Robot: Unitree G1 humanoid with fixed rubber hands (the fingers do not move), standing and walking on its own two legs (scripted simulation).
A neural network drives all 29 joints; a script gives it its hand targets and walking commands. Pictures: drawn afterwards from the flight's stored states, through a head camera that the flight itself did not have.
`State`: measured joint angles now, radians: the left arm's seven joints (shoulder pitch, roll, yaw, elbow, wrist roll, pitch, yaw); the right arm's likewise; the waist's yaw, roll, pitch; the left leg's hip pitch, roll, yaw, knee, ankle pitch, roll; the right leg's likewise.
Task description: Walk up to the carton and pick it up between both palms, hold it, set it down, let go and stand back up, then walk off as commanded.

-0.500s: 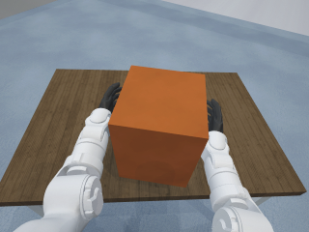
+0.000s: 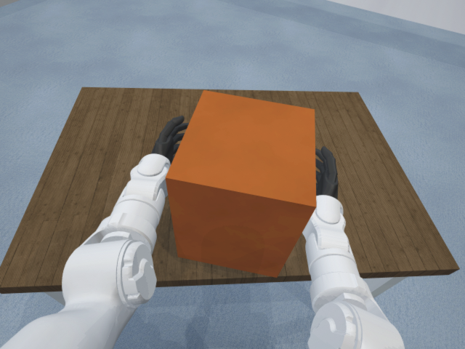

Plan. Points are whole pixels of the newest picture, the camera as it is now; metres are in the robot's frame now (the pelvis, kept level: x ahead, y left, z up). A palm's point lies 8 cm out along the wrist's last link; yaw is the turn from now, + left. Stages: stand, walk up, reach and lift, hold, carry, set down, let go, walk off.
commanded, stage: set down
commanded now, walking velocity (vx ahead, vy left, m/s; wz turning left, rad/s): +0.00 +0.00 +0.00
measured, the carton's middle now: (241, 187) +0.41 -0.04 +0.04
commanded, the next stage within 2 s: none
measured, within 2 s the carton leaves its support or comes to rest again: rests again in 0.32 s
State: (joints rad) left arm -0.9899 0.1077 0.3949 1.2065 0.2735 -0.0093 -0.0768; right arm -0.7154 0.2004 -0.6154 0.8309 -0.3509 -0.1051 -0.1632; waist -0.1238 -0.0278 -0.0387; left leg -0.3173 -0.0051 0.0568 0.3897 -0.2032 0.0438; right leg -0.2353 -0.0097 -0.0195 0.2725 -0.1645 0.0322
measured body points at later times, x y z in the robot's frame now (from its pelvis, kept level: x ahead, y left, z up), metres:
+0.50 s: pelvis +0.01 +0.00 +0.00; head +0.08 +0.03 +0.44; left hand +0.47 +0.09 +0.05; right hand +0.39 -0.19 +0.04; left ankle -0.01 +0.08 -0.75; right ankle -0.03 -0.14 -0.75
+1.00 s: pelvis -0.01 -0.01 +0.00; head +0.08 +0.03 +0.44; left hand +0.47 +0.09 +0.05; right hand +0.39 -0.19 +0.04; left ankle -0.01 +0.08 -0.75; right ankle -0.03 -0.14 -0.75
